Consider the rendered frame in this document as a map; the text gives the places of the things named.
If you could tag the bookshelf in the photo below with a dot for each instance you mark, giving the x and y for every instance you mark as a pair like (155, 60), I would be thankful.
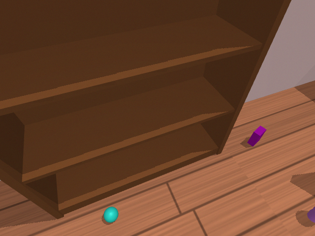
(99, 96)

